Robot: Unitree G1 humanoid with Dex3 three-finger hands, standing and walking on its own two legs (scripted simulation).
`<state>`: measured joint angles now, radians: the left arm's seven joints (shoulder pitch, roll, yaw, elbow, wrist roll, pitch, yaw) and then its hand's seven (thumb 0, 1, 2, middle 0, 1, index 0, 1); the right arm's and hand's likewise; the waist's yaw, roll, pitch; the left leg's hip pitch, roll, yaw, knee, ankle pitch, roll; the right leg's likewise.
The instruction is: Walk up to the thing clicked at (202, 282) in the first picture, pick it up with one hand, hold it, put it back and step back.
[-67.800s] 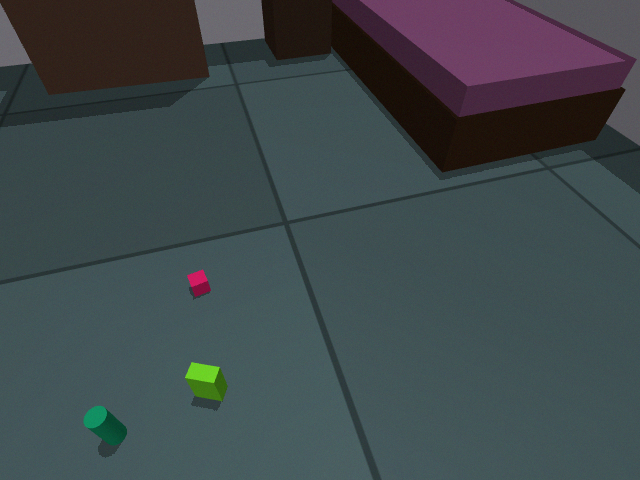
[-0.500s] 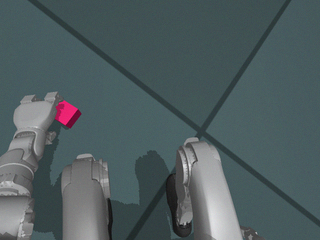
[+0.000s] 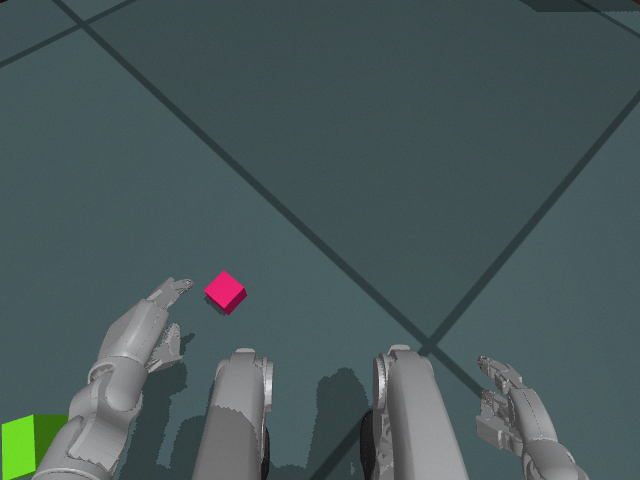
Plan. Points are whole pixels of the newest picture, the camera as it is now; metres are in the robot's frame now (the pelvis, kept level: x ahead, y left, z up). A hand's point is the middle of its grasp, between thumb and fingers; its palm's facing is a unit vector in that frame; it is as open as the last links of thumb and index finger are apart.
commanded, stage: home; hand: left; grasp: from above
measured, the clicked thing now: (226, 293) +0.48 +0.20 -0.46
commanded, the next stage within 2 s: none
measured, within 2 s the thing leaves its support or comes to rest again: neither
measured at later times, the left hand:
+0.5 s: hand (101, 378) +0.24 +0.18 +0.12, palm faces +0.04 -0.96 -0.27, open 7.4 cm
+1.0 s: hand (43, 385) +0.23 +0.19 +0.18, palm faces +0.09 -0.98 -0.20, open 8.6 cm
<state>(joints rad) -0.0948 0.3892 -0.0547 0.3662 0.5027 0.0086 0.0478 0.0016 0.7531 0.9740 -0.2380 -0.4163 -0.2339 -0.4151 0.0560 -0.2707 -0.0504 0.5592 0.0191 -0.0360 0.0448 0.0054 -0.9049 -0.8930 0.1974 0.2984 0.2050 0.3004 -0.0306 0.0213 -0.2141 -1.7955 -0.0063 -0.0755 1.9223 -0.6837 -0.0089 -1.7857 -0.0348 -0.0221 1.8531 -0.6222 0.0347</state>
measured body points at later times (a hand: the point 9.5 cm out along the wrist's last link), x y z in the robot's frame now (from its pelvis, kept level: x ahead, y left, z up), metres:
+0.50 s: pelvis +0.05 +0.00 +0.18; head +0.11 +0.01 +0.63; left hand +0.24 +0.23 +0.14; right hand +0.21 -0.25 +0.10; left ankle +0.07 +0.12 -0.45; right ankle +0.09 -0.14 -0.45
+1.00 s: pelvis +0.08 +0.00 +0.23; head +0.10 +0.01 +0.68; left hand +0.22 +0.24 +0.19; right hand +0.26 -0.24 +0.17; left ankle +0.07 +0.12 -0.45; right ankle +0.09 -0.14 -0.45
